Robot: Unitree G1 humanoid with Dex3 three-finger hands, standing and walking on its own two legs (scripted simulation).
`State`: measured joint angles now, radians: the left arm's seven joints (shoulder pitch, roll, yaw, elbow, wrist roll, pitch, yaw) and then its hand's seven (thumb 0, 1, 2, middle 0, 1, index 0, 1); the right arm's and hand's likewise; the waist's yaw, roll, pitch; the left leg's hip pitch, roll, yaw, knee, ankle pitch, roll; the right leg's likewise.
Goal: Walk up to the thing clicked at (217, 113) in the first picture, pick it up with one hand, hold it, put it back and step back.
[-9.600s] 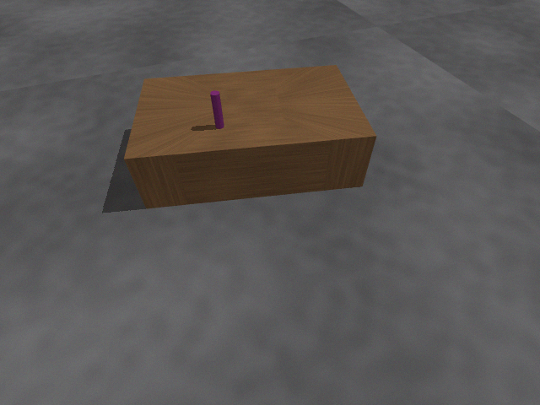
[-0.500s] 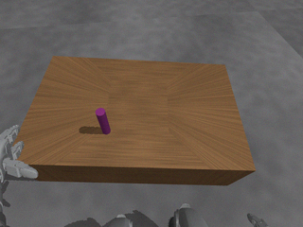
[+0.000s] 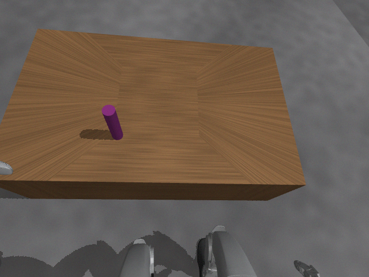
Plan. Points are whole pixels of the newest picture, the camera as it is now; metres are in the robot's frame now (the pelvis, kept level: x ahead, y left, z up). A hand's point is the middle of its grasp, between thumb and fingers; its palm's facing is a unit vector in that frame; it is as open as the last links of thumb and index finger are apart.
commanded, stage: go down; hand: left
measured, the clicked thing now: (113, 124) +0.58 +0.20 -0.26
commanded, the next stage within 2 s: approach in 0.68 s
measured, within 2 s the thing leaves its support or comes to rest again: neither
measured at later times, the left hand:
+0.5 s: hand out of the picture +0.43 +0.38 +0.01, palm faces +0.18 -0.98 -0.07, open 17.4 cm
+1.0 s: hand out of the picture +0.45 +0.38 -0.01, palm faces +0.18 -0.98 -0.03, open 17.6 cm
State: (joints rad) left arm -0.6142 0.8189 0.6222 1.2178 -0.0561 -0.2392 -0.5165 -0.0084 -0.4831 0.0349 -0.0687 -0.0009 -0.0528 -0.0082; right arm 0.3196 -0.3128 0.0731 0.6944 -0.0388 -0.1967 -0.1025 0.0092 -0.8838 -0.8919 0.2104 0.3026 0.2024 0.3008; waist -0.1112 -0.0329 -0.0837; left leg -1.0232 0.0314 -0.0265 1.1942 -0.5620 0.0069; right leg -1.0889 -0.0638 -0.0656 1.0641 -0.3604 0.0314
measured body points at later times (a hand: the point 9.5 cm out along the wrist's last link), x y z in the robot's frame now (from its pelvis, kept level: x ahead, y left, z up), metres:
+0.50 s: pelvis +0.00 +0.00 -0.01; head +0.17 +0.05 +0.40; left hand +0.41 +0.43 +0.02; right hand +0.06 -0.27 -0.11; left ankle +0.00 +0.11 -0.64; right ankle +0.07 -0.15 -0.64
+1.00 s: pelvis -0.01 +0.00 -0.04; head +0.18 +0.06 +0.37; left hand +0.43 +0.43 +0.00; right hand +0.05 -0.28 -0.13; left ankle +0.00 +0.11 -0.64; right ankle +0.07 -0.15 -0.64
